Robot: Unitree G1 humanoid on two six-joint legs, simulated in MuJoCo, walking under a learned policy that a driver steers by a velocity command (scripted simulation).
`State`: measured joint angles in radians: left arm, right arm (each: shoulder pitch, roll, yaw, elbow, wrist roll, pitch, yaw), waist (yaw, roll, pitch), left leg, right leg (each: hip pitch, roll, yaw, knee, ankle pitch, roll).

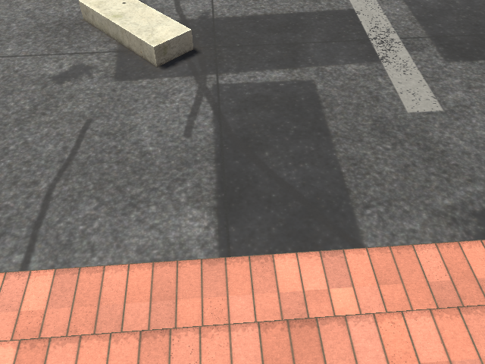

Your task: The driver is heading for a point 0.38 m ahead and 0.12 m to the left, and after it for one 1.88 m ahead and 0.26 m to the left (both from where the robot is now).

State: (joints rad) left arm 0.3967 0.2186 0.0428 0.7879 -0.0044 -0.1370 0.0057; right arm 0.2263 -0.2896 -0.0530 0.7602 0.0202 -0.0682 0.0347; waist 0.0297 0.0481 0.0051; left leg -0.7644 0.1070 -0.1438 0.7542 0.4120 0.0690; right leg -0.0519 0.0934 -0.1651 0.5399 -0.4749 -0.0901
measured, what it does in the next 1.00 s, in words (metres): goes down: left foot 0.15 m lower, then right foot 0.15 m lower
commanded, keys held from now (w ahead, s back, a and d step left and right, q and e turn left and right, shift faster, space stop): w+q+shift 0.18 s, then q+shift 0.16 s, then shift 0.06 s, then e+shift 0.60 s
